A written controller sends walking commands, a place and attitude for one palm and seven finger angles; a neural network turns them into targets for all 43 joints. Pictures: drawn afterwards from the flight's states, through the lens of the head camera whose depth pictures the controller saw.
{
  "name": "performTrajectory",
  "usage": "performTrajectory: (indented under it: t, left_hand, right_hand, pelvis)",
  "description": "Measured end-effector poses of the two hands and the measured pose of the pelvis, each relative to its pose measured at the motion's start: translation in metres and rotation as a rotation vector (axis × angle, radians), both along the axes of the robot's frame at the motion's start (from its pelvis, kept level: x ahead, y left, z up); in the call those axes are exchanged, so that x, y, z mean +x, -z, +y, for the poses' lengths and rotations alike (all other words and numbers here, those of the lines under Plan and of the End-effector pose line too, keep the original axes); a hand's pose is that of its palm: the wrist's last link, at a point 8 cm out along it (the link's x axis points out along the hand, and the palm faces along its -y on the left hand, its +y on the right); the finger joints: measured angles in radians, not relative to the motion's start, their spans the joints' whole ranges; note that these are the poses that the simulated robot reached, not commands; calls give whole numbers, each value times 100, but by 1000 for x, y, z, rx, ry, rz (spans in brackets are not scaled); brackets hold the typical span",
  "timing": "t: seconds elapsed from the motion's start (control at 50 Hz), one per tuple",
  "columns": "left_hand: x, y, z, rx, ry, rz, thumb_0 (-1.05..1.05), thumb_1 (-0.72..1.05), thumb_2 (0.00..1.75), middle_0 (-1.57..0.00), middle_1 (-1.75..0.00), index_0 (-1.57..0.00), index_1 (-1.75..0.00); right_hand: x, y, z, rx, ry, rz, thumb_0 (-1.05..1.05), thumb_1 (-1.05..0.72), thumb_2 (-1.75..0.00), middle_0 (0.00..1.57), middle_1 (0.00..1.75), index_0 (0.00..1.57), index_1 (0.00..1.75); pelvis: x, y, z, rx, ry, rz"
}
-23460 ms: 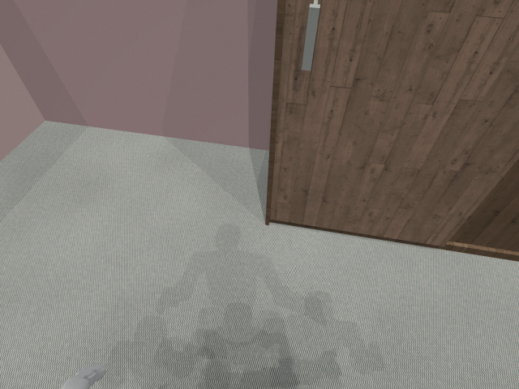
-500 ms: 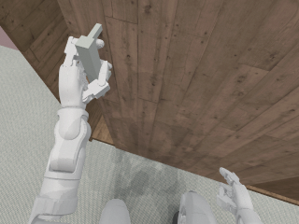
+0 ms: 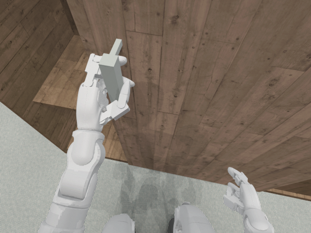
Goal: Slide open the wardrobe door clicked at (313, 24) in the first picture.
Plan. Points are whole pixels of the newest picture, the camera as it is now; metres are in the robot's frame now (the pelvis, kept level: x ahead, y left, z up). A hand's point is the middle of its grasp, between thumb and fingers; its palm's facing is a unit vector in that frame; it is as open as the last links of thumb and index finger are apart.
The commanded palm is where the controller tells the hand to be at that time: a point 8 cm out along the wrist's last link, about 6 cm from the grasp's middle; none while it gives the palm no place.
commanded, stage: step sideways, sliding the door along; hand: left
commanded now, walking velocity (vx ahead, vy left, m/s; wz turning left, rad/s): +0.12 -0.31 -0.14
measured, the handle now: (119, 80) +0.39 +0.13 +0.15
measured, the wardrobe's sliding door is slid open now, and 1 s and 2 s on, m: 0.41 0.60 0.60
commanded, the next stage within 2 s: stop walking and hold the door there in 0.68 s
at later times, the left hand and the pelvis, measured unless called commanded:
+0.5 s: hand (224, 118) +0.32 -0.08 +0.15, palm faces +0.09 -0.99 -0.09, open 6.3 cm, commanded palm +0.30 -0.06 +0.14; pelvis -0.05 -0.19 +0.01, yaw -5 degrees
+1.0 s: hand (221, 115) +0.33 -0.08 +0.15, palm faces +0.39 -0.88 -0.28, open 6.5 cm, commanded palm +0.29 -0.02 +0.13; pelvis -0.06 -0.35 -0.01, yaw -5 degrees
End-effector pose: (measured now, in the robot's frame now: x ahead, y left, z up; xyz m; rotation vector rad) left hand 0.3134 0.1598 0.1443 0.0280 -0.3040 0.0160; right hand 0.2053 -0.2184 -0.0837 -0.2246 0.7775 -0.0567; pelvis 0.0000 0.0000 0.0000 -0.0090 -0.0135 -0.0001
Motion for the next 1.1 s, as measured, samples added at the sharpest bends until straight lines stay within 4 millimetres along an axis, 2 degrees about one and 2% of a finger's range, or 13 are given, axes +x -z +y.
performTrajectory:
  t: [0.14,0.22,0.3,0.36,0.44,0.54,0.6,0.72,0.84,0.92,0.98,1.04,1.1]
  left_hand:
    - [0,-7,-62,24,99,34,1,69,79,-43,-140,-23,-135]
    - [-2,-8,-95,67,86,26,-1,64,79,-44,-140,-27,-137]
    - [-6,-7,-131,113,4,-4,-5,62,81,-45,-140,-26,-139]
    - [-12,-9,-158,113,-35,36,-4,66,82,-45,-140,-25,-140]
    - [-16,-11,-187,86,-37,75,0,69,80,-45,-140,-23,-140]
    - [-17,-9,-191,42,-77,57,0,72,82,-46,-140,-20,-140]
    - [-17,-7,-191,32,-91,25,0,72,81,-46,-140,-20,-137]
    - [-20,-11,-195,17,-153,90,0,72,81,-45,-140,-23,-134]
    - [-21,-13,-196,54,-206,117,-2,70,81,-43,-140,-25,-135]
    - [-22,-15,-195,156,-277,123,-8,64,81,-44,-140,-29,-136]
    - [-23,-17,-196,225,-373,126,-13,59,81,-44,-140,-30,-135]
    - [-26,-20,-198,260,-443,182,-17,57,79,-45,-140,-31,-136]
    - [-28,-23,-199,264,-470,238,-17,57,77,-45,-140,-34,-137]
  right_hand:
    - [-40,-13,-48,19,46,39,1,-90,-90,20,30,20,30]
    - [-56,-2,-85,60,84,47,1,-90,-90,20,30,20,30]
    - [-64,24,-130,116,101,27,1,-90,-90,20,30,20,30]
    - [-73,33,-163,97,124,51,1,-90,-90,20,30,20,30]
    - [-87,27,-198,45,150,84,1,-90,-90,20,30,20,30]
    - [-104,9,-230,-32,150,105,1,-90,-90,19,30,20,30]
    - [-111,4,-246,-80,140,76,1,-90,-90,19,30,20,30]
    - [-124,-8,-256,-41,73,114,1,-90,-90,19,30,20,30]
    - [-122,-14,-273,-6,32,160,1,-90,-90,20,30,20,30]
    - [-114,-11,-305,32,63,93,1,-90,-90,20,30,21,30]
    - [-108,6,-340,56,77,34,1,-90,-90,20,30,21,30]
    - [-112,19,-379,27,146,33,1,-90,-90,20,30,21,30]
    - [-125,22,-410,-20,209,57,1,-90,-90,20,30,21,30]
  pelvis:
    - [-7,-14,-46,-69,77,2]
    - [-14,-9,-88,-70,96,4]
    - [-25,10,-136,-42,97,-11]
    - [-36,5,-154,-14,88,-3]
    - [-47,-4,-174,24,85,11]
    - [-59,-4,-201,18,77,27]
    - [-65,6,-215,1,64,20]
    - [-74,-11,-244,-58,62,-17]
    - [-73,-21,-284,-104,67,4]
    - [-68,-14,-318,-93,98,4]
    - [-63,5,-347,-30,92,-6]
    - [-65,6,-352,-32,79,-20]
    - [-68,-1,-350,6,92,-22]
